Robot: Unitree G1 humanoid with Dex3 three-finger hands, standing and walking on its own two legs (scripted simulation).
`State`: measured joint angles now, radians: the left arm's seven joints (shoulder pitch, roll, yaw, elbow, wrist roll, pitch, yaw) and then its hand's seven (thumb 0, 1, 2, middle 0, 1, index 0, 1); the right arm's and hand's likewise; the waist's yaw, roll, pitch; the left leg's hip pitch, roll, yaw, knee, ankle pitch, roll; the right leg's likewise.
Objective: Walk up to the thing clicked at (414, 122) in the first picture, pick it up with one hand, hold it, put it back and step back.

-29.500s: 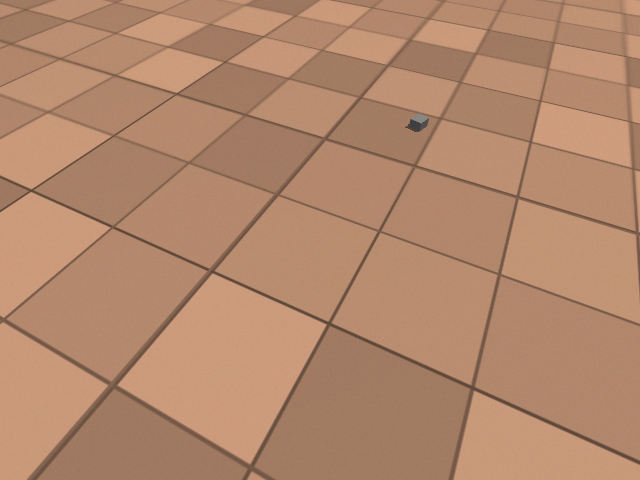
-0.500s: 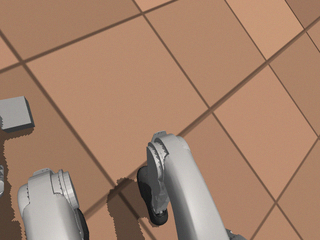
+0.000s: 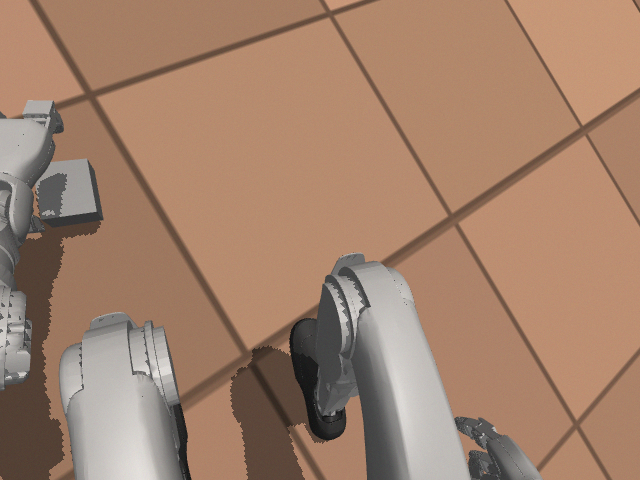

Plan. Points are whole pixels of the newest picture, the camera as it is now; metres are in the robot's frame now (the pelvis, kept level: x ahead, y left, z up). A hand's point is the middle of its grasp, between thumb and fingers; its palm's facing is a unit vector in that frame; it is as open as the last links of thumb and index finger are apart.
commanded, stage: home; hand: left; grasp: from above
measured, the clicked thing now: (69, 193) +0.53 +0.21 -0.31
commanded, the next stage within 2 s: none
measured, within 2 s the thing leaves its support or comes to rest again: neither
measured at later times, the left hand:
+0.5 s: hand out of the picture +0.46 +0.26 -0.07, palm faces -0.38 -0.35 -0.86, open 9.7 cm
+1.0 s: hand out of the picture +0.31 +0.20 +0.14, palm faces -0.06 -0.91 -0.42, open 7.4 cm
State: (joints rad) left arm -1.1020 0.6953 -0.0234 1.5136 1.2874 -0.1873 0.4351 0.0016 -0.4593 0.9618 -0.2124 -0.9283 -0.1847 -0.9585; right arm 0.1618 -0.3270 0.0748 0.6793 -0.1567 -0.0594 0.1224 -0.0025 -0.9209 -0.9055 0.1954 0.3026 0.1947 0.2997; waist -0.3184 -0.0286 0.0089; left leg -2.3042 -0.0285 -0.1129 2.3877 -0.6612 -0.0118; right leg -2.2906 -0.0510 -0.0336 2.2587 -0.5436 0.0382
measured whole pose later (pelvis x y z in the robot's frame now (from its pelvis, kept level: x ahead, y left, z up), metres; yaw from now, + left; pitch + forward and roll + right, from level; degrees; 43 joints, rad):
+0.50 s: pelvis +0.02 +0.01 +0.06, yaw +1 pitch +37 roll -7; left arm -0.69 0.54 0.07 0.87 0.82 -0.03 0.12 0.00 0.36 0.94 -0.23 -0.52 -0.22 -0.53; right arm 0.28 -0.33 -0.01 0.64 -0.06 0.03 0.15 0.00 -0.90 -0.89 0.20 0.30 0.20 0.30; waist -0.16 0.10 -0.12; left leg -2.16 -0.02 -0.08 2.23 -0.72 0.01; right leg -2.14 -0.06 -0.02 2.11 -0.61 0.06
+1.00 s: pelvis +0.03 +0.00 +0.25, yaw +4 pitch +25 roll -3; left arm -0.07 0.29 -0.01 0.38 0.15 0.25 0.11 0.01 0.89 0.90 -0.21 -0.30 -0.21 -0.30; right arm 0.09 -0.22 0.02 0.57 0.03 -0.08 -0.04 0.00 -0.90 -0.90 0.20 0.30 0.20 0.30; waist -0.08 0.02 -0.20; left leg -1.42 0.00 -0.06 1.61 -0.62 0.00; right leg -1.43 -0.05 -0.04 1.53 -0.53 0.03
